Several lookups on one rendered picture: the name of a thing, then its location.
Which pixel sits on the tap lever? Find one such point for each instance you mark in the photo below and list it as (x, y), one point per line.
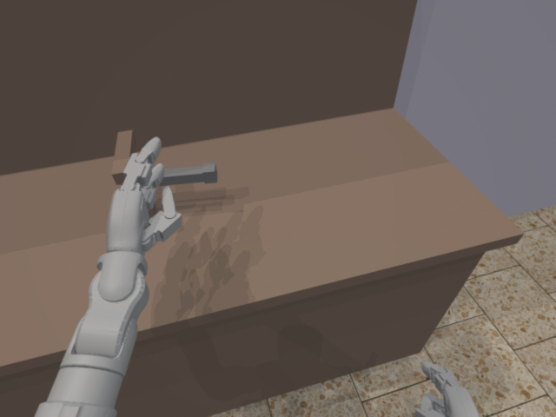
(206, 173)

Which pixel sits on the counter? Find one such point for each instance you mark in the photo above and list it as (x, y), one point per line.
(334, 240)

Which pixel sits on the robot left forearm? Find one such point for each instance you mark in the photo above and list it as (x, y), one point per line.
(98, 355)

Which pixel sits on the robot left hand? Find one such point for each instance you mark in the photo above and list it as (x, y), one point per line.
(128, 213)

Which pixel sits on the robot right hand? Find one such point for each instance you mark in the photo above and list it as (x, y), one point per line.
(457, 401)

